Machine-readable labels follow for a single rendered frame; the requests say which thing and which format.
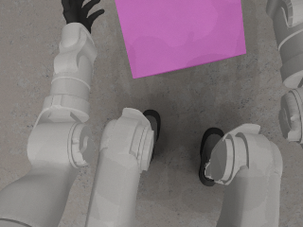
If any robot left hand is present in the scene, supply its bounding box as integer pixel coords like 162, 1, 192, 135
62, 0, 105, 34

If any right robot upper arm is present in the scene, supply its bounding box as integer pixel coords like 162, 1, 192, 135
278, 87, 303, 149

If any robot left shin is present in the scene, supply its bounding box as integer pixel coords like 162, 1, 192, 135
98, 108, 152, 152

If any robot right shin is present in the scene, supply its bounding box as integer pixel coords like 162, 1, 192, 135
205, 123, 283, 184

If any carton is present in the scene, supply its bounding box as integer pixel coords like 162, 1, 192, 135
115, 0, 246, 79

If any robot shin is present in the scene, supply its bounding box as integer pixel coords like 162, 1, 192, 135
98, 108, 152, 152
205, 123, 283, 184

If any robot left forearm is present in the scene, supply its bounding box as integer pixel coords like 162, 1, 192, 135
27, 22, 98, 161

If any left robot upper arm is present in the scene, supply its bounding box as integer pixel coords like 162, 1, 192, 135
0, 121, 96, 227

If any robot right forearm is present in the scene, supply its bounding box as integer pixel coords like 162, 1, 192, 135
265, 0, 303, 89

